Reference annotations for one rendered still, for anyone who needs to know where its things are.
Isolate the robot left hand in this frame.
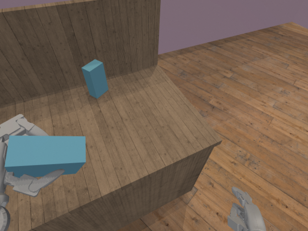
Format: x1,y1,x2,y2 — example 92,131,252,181
0,114,65,197

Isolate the robot left forearm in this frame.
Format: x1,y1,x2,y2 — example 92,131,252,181
0,192,11,231

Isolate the sponge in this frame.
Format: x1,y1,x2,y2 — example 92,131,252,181
5,136,86,178

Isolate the table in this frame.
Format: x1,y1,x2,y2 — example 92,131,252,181
0,0,222,231

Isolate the robot right hand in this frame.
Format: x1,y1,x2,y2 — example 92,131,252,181
227,187,266,231

